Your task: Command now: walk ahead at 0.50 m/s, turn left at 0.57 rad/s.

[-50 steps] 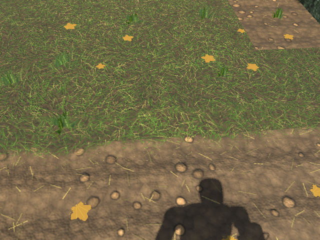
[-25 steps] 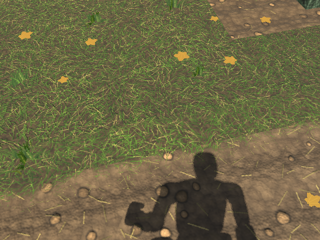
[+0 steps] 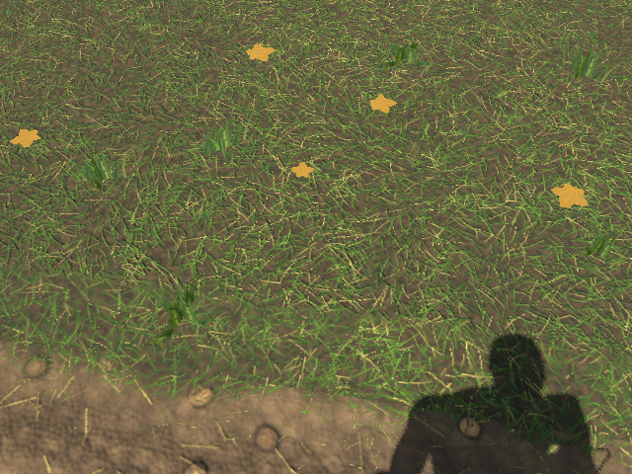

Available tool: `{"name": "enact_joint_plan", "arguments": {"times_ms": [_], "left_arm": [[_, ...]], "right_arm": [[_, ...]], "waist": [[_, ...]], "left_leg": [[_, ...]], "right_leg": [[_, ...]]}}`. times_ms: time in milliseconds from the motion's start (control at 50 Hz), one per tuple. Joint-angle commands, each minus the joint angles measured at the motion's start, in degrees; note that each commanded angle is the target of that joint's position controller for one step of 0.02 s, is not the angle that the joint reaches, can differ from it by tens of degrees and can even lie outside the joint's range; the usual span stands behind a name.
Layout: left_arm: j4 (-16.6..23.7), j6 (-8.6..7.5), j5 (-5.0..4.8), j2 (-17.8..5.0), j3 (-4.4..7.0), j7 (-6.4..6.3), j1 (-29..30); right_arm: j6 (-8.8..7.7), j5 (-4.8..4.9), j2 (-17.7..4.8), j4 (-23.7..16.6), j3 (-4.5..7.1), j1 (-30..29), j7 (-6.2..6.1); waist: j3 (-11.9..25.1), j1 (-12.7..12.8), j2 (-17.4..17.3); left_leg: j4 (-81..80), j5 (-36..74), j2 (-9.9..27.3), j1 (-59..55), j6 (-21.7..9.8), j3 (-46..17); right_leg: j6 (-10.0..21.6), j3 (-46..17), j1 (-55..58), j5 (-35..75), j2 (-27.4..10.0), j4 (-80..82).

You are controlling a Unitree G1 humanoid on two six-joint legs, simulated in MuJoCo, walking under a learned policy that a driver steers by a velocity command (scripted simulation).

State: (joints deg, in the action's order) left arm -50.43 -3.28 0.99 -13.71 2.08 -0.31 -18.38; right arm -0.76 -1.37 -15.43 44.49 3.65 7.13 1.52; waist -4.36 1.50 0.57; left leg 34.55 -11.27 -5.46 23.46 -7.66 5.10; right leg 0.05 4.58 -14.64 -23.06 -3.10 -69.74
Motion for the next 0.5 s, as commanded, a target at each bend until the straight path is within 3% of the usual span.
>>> {"name": "enact_joint_plan", "arguments": {"times_ms": [20, 40, 60, 120, 180, 220, 320, 380, 420, 460, 480, 500], "left_arm": [[6.7, -1.55, 0.53, -6.7, 1.31, 0.15, 3.6], [6.5, -0.37, 1.32, -6.2, 1.07, 0.21, 0.2], [6.3, 0.66, 1.90, -6.4, 1.11, 0.22, 0.0], [7.6, 1.91, 1.93, -5.4, 1.06, 0.82, 3.5], [10.2, 2.12, 1.67, -5.5, 1.04, 1.02, 11.0], [10.5, 1.96, 1.51, -5.0, 0.80, 1.36, 13.1], [12.4, 1.33, 0.74, -4.7, 0.27, 2.10, 20.5], [13.3, 0.92, 0.48, -5.3, 0.29, 2.55, 21.8], [12.0, 0.75, 0.30, -6.0, 0.67, 2.44, 17.3], [8.0, 0.42, 0.28, -7.7, 1.77, 1.55, 5.4], [5.6, -0.01, 0.99, -9.1, 2.48, 1.00, -3.3], [4.9, -0.06, 2.18, -15.3, 4.16, 0.39, -10.2]], "right_arm": [[-0.34, 1.10, -7.8, 0.5, 2.40, 8.8, -1.33], [-0.85, 1.20, -7.5, 0.0, 2.12, 7.7, -1.41], [-1.54, 1.38, -6.6, 0.1, 1.83, 8.0, -1.14], [-2.51, 1.32, -8.5, 0.8, 2.21, 10.3, -1.02], [-2.42, 1.33, -8.9, 1.6, 2.35, 14.1, -1.02], [-2.63, 1.44, -7.9, 2.3, 1.95, 16.0, -1.08], [-3.47, 0.63, -7.1, 4.4, 1.07, 20.5, -1.61], [-3.56, -0.20, -7.5, 5.4, 0.81, 20.8, -2.26], [-3.71, -0.48, -8.3, 5.5, 0.73, 18.4, -2.75], [-3.54, -0.84, -9.3, 5.9, 0.77, 17.4, -2.85], [-3.63, -0.51, -9.2, 5.5, 0.51, 16.7, -2.90], [-4.07, 1.13, -5.4, 3.0, -0.60, 19.1, -2.49]], "waist": [[4.2, -2.0, 3.0], [5.3, -0.2, -0.6], [5.2, 0.3, -0.4], [4.0, -0.1, -0.4], [2.1, -2.6, -1.9], [2.3, -3.8, -3.1], [0.9, -7.0, -3.9], [-0.5, -6.5, -4.6], [0.7, -3.7, -5.0], [7.1, 1.6, -4.4], [11.5, 5.6, -3.1], [18.3, 5.7, 6.6]], "left_leg": [[-19.7, 12.9, 16.7, -20.9, -9.0, -26.0], [-20.3, 17.7, 16.6, -17.6, -9.9, -24.3], [-20.5, 21.6, 15.5, -16.1, -9.9, -23.2], [-22.7, 18.5, 12.5, -13.4, -9.3, -20.9], [-23.8, 15.2, 11.5, -15.4, -7.6, -21.8], [-24.1, 16.6, 11.4, -18.8, -6.0, -20.2], [-23.7, 24.5, 13.2, -26.6, -3.6, -16.8], [-23.1, 29.0, 15.7, -30.3, -3.1, -15.1], [-19.0, 42.7, 16.0, -30.2, -1.5, -12.0], [-4.0, 56.6, 14.6, -30.4, 0.1, -8.7], [8.3, 49.2, 13.2, -23.1, 1.0, -6.8], [29.5, 25.6, 7.0, -5.6, 3.8, -3.1]], "right_leg": [[0.6, -6.8, -22.3, 4.2, -3.6, -1.4], [-0.1, -6.7, -18.4, 4.2, -3.6, 0.3], [-0.8, -6.7, -17.0, 3.7, -3.8, 1.7], [-2.6, -5.2, -18.5, 7.7, -3.4, 8.6], [-3.6, -5.0, -23.4, 14.6, -3.1, 16.5], [-3.2, -4.5, -24.5, 19.4, -3.0, 21.9], [0.0, -2.2, -25.0, 23.8, -1.6, 31.0], [2.9, -1.6, -23.2, 20.1, 0.1, 35.2], [5.2, -0.5, -15.2, 15.6, 3.0, 37.8], [7.7, 1.1, -1.6, 12.8, 7.6, 40.8], [9.9, -2.9, 11.0, 14.3, 4.5, 42.8], [16.5, -26.2, 27.1, 9.4, -10.3, 44.0]]}}
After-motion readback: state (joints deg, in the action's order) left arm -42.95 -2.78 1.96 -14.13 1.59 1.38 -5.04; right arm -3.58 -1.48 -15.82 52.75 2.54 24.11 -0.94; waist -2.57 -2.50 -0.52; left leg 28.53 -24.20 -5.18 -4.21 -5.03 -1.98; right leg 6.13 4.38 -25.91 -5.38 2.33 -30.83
